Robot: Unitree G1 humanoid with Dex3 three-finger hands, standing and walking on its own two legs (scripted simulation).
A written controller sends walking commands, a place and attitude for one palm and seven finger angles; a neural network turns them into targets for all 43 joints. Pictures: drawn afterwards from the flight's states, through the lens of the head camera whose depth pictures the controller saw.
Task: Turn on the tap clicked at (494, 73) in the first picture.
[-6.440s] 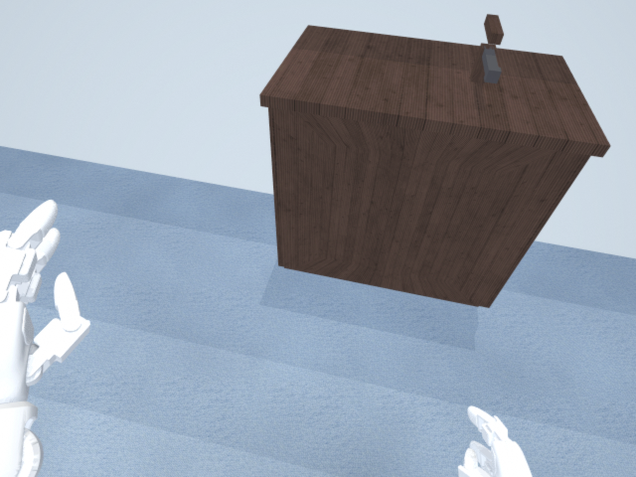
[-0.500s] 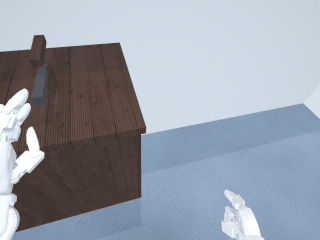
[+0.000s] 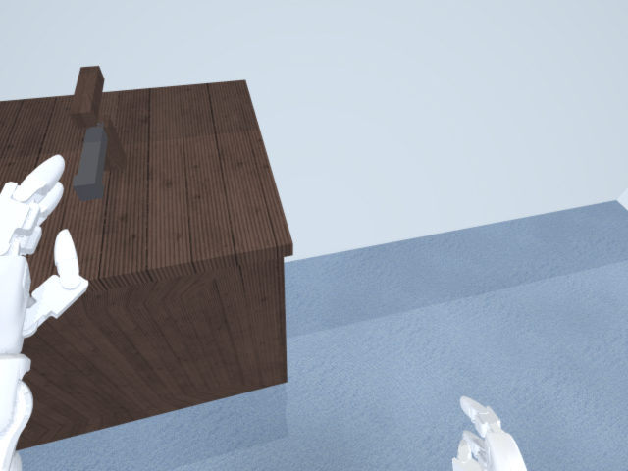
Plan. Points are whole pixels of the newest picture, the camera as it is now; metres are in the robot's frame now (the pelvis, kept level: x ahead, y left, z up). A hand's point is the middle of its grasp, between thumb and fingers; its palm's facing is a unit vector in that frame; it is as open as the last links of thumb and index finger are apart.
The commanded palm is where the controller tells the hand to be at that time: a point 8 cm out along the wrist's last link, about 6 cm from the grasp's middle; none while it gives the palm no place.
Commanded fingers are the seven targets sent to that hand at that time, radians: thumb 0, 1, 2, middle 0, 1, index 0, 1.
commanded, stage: turn the palm inward beside the body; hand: left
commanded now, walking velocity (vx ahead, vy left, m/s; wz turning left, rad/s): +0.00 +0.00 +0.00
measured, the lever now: (88, 186) +0.43 +0.37 +0.09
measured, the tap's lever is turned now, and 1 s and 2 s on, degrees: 0 0 0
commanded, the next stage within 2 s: none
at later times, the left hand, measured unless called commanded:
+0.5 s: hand (99, 318) +0.21 +0.23 +0.15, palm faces +0.49 -0.82 -0.29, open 7.4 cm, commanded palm +0.16 +0.26 +0.16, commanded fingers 0.00 0.90 0.90 -0.20 -0.30 -0.20 -0.30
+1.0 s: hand (121, 336) +0.20 +0.21 +0.14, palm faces +0.47 -0.86 -0.19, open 7.4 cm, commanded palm +0.15 +0.24 +0.16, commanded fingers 0.00 0.90 0.90 -0.20 -0.30 -0.20 -0.30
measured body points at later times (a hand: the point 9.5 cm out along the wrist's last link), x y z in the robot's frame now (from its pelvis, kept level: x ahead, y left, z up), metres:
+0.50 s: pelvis +0.01 -0.06 -0.01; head +0.00 -0.08 +0.44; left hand +0.18 +0.27 +0.17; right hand +0.22 -0.29 -0.09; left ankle +0.04 +0.09 -0.74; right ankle -0.01 -0.13 -0.74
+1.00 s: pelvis +0.01 -0.05 -0.02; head -0.02 -0.07 +0.43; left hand +0.17 +0.25 +0.16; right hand +0.21 -0.27 -0.09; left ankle +0.04 +0.09 -0.74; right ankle -0.01 -0.13 -0.74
